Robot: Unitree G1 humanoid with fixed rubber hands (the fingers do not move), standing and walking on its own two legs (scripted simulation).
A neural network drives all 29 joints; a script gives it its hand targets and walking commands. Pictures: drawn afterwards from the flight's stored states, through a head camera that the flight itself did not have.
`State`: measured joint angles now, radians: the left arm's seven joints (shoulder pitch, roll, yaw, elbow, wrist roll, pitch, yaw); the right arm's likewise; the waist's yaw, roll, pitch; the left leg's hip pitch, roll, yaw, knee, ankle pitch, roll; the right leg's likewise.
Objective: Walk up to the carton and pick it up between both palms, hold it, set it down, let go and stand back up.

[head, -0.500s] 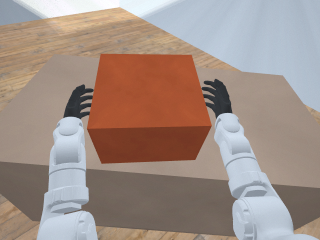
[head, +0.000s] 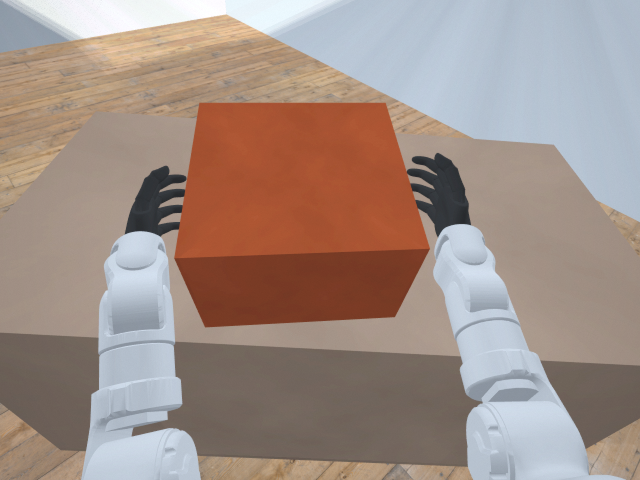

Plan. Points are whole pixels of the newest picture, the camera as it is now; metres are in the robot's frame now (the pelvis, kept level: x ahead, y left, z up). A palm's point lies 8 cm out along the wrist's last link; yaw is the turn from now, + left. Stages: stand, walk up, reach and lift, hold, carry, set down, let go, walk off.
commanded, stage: reach and lift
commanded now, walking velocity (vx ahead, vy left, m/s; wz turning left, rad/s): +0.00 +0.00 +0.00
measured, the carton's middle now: (298, 211) +0.45 +0.01 +0.09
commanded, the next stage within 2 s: hold in 0.58 s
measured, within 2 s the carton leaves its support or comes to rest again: neither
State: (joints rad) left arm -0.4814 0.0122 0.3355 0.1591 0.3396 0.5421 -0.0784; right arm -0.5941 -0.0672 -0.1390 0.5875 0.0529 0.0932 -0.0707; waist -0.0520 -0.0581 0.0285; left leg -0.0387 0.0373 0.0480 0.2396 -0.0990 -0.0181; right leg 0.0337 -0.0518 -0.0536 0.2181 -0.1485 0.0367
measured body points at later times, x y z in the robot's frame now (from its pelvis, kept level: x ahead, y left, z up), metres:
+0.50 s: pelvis +0.00 -0.01 +0.00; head -0.03 +0.02 +0.45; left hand +0.36 +0.20 +0.16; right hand +0.37 -0.17 +0.18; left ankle +0.03 +0.13 -0.75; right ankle -0.01 -0.14 -0.75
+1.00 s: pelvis -0.01 -0.01 +0.00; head -0.05 +0.02 +0.45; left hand +0.35 +0.20 +0.17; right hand +0.37 -0.17 +0.20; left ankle +0.03 +0.13 -0.75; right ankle -0.01 -0.14 -0.75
